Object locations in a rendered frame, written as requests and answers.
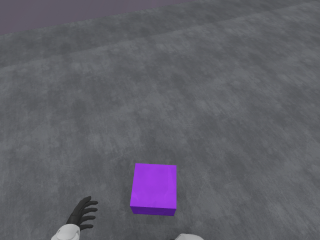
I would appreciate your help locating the carton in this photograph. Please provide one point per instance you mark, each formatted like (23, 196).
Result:
(154, 189)

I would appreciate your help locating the robot left hand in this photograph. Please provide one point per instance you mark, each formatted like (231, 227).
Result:
(77, 217)

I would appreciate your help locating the robot left forearm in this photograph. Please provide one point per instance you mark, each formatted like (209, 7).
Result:
(67, 232)

